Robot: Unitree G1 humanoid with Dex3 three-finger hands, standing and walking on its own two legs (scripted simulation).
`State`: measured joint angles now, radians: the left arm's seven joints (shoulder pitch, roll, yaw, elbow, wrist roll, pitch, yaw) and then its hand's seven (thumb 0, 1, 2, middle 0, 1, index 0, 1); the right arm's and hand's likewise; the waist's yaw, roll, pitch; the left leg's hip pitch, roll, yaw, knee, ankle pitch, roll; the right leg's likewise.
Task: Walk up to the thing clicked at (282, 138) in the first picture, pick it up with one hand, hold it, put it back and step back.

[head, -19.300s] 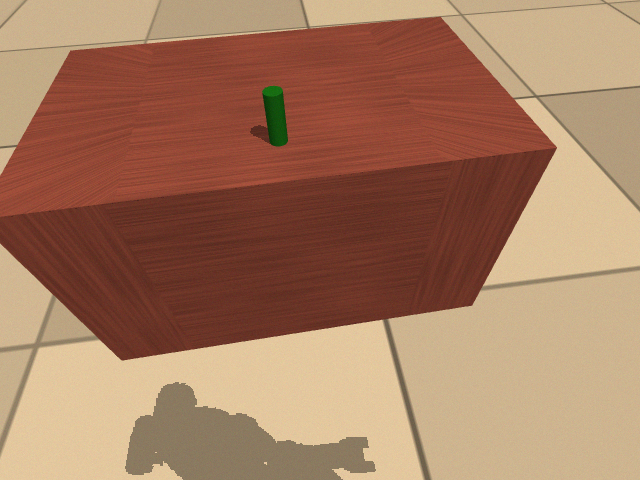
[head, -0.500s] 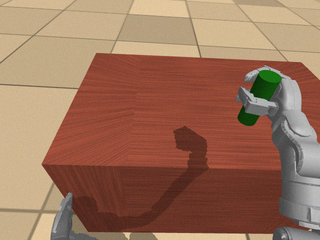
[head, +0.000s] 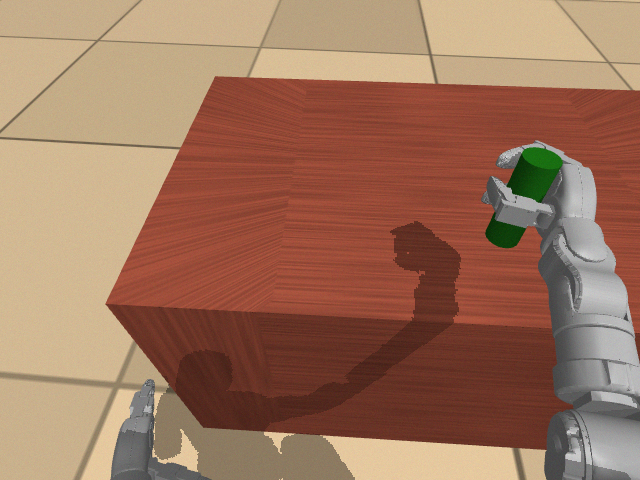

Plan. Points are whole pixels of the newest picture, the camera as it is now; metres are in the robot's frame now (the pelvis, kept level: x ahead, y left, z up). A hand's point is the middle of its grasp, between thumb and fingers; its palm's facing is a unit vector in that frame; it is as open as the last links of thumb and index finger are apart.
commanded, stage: crouch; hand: right
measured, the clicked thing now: (520, 201) +0.40 -0.21 +0.14
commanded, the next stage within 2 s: lower in 0.68 s
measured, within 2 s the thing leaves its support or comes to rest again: rests again in 1.64 s
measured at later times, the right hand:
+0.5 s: hand (502, 193) +0.44 -0.22 +0.11, palm faces +0.22 +0.98 +0.01, open 5.6 cm
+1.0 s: hand (493, 206) +0.47 -0.22 +0.06, palm faces +0.21 +0.98 +0.01, open 5.6 cm
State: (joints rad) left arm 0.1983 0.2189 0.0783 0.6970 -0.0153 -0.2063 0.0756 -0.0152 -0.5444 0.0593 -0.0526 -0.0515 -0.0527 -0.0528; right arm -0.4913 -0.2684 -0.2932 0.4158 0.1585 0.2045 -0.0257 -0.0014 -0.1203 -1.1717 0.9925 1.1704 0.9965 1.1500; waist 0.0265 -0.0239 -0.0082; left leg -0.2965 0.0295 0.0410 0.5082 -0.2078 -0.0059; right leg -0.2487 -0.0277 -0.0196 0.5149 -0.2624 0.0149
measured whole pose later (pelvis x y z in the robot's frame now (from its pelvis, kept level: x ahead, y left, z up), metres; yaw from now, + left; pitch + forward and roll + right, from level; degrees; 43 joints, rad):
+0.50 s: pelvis +0.01 -0.01 +0.00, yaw +1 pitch +6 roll +1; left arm 0.20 0.21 0.06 0.62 -0.01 -0.15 0.07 -0.01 -0.55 0.06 -0.06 -0.05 -0.06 -0.05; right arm -0.62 -0.35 -0.34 0.82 0.14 -0.15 0.02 0.00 -0.12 -1.17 0.99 1.17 0.99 1.15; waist 0.07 0.00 -0.04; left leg -0.42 0.02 0.02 0.54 -0.21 -0.02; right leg -0.38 -0.04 -0.03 0.58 -0.30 0.01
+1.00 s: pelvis +0.02 -0.01 -0.02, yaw +1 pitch +11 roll +1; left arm 0.23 0.22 0.06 0.51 0.00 -0.11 0.06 -0.01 -0.57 0.08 -0.06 -0.04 -0.04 -0.06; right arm -0.63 -0.38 -0.37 0.96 0.14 -0.28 0.06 0.00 -0.13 -1.16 0.99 1.17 0.99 1.15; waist 0.10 0.00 -0.07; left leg -0.55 0.02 0.03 0.64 -0.27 -0.02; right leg -0.52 -0.04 -0.03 0.69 -0.36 0.00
